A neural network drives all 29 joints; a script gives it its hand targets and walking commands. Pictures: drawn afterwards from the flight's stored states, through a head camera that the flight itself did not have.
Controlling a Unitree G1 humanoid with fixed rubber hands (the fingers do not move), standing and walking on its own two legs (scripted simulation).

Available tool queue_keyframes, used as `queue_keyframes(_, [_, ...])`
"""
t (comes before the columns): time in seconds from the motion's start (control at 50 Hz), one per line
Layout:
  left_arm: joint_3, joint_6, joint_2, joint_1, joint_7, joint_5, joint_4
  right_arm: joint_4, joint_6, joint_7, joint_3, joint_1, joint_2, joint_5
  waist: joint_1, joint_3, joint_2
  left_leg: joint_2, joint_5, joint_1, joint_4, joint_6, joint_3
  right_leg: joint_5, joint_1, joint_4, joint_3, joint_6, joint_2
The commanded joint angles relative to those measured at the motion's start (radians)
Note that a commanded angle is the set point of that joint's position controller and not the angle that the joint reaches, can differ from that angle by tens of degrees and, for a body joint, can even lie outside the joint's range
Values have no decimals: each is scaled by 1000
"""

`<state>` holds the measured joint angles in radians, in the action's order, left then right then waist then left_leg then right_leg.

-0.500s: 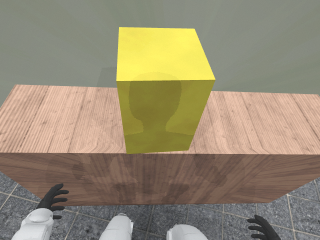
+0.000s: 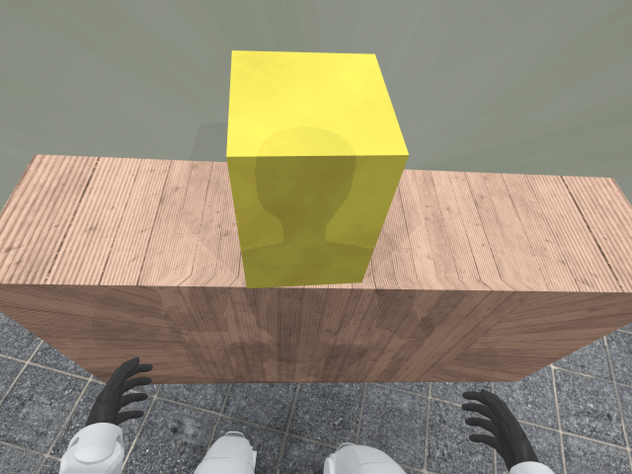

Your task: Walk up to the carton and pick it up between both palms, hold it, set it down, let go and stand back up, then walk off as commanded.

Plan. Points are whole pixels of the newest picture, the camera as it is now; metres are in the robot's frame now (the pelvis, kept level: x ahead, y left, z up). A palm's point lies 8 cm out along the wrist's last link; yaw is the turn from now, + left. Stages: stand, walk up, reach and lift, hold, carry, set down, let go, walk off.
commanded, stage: reach and lift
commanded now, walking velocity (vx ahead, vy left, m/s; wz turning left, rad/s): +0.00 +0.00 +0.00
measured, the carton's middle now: (305, 181) +0.50 +0.02 +0.03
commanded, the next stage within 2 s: none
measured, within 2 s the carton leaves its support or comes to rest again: neither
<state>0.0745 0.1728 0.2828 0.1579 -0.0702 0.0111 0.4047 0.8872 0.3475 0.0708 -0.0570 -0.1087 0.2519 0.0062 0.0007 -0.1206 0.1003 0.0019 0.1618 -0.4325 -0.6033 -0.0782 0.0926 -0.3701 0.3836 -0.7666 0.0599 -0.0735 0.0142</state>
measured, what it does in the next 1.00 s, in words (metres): stands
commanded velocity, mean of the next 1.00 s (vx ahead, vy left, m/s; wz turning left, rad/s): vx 0.00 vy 0.00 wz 0.00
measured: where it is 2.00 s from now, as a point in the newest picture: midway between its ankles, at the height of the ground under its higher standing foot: outside the picture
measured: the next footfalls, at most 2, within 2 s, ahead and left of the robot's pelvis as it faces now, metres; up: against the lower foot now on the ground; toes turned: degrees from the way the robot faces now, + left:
none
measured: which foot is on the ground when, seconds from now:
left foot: down 0.00-1.00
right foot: down 0.00-1.00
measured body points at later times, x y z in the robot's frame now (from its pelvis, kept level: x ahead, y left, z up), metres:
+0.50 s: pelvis +0.00 +0.03 +0.00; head +0.00 +0.08 +0.45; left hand +0.24 +0.22 -0.03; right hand +0.20 -0.22 -0.03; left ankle +0.10 +0.18 -0.71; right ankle +0.03 -0.06 -0.71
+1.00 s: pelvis +0.03 -0.01 +0.01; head +0.06 +0.00 +0.46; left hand +0.26 +0.16 +0.01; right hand +0.26 -0.24 -0.01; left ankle +0.10 +0.17 -0.71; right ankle +0.03 -0.06 -0.71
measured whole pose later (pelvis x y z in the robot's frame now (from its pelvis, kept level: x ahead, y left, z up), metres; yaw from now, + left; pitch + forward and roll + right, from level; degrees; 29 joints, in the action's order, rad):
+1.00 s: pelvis +0.03 -0.01 +0.01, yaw +0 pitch +2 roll +4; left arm -0.06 -0.08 0.04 0.24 -0.20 0.01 0.15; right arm 0.59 0.41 0.13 0.08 -0.12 0.30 -0.27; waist 0.00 0.00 0.08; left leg -0.01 0.14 -0.39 -0.48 -0.06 0.09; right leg -0.37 0.36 -0.69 0.06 -0.07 0.00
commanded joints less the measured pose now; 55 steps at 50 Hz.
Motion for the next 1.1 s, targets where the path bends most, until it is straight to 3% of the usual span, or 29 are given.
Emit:
queue_keyframes(0.0, [21, -57, 93, 2, -18, -37, -191, -284, 15, -2, -50, -44, 139, -80, 14, 310, 34, -31, 48, 409, 56, 70, -116, -97, 10, 488, -224, 67, -172])
queue_keyframes(0.04, [16, -42, 103, -29, -15, -45, -210, -332, -13, -11, -43, -45, 128, -96, 10, 301, 67, -57, 41, 538, -1, 73, -99, -257, 163, 557, -263, 32, -233])
queue_keyframes(0.14, [-20, -3, 67, -65, -33, -44, -279, -392, -91, 3, -33, -54, 139, -133, 10, 281, 3, -67, 37, 788, -60, 64, -56, -456, 454, 636, -260, -40, -286])
queue_keyframes(0.2, [-56, 24, 14, -56, -51, -28, -307, -405, -121, 26, -36, -34, 149, -157, 15, 270, -62, -60, 51, 845, -54, 56, -33, -439, 522, 629, -221, -64, -276])
queue_keyframes(0.3, [-97, 50, -56, -98, -77, 3, -370, -434, -148, 55, -36, 12, 171, -193, 8, 243, -49, -60, 112, 938, -88, 52, 12, -484, 650, 620, -194, -93, -278])
queue_keyframes(0.36, [-135, 48, -100, -108, -108, 14, -427, -446, -142, 86, -66, 53, 213, -215, 8, 268, -95, -30, 204, 926, -48, 35, 44, -419, 642, 573, -144, -90, -244])
queue_keyframes(0.44, [-188, 42, -173, -96, -152, 24, -448, -421, -135, 127, -97, 100, 262, -235, 4, 285, -139, 11, 325, 821, 30, 19, 68, -314, 530, 510, -98, -72, -182])
queue_keyframes(0.52, [-236, 6, -229, -111, -197, 4, -443, -404, -113, 161, -144, 163, 312, -222, -5, 294, -193, 74, 464, 472, 223, 25, 27, -105, 183, 396, -27, 6, -53])
queue_keyframes(0.56, [-245, -26, -247, -116, -215, -1, -449, -381, -96, 174, -139, 178, 323, -228, -7, 307, -211, 91, 464, 376, 265, 29, 14, -31, 82, 358, -16, 29, -21])
queue_keyframes(0.64, [-206, -89, -249, -84, -211, -14, -457, -429, -53, 161, -78, 137, 290, -260, -2, 348, -102, 55, 242, 400, 207, 48, -55, -1, 46, 393, -69, 39, -43])
queue_keyframes(0.7, [-183, -138, -260, -17, -199, -19, -431, -464, -18, 139, -10, 74, 262, -283, 12, 339, -42, 33, 62, 366, 186, 73, -95, 106, -40, 403, -100, 65, -51])
queue_keyframes(0.8, [-156, -222, -266, 111, -165, -32, -400, -518, 58, 95, 100, -33, 236, -319, 28, 382, 57, -8, -120, 284, 168, 96, -106, 550, -243, 357, -149, 123, -64])
queue_keyframes(0.84, [-142, -251, -271, 161, -148, -29, -390, -522, 88, 79, 154, -69, 223, -329, 38, 388, 68, -20, -157, 240, 176, 94, -99, 767, -327, 330, -166, 149, -77])
queue_keyframes(0.92, [-100, -304, -245, 173, -131, -30, -436, -553, 132, 56, 190, -96, 212, -340, 48, 402, 60, -33, -174, 202, 188, 84, -97, 909, -407, 319, -197, 167, -88])
queue_keyframes(0.98, [-80, -327, -223, 129, -120, -45, -445, -569, 135, 37, 195, -65, 188, -336, 41, 385, 72, -33, -125, 187, 192, 83, -93, 822, -394, 347, -234, 175, -107])
queue_keyframes(1.08, [-103, -302, -230, 61, -125, -83, -503, -657, 82, 30, 161, -6, 200, -342, 19, 357, 89, -19, -67, 201, 201, 87, -91, 576, -320, 401, -257, 157, -105])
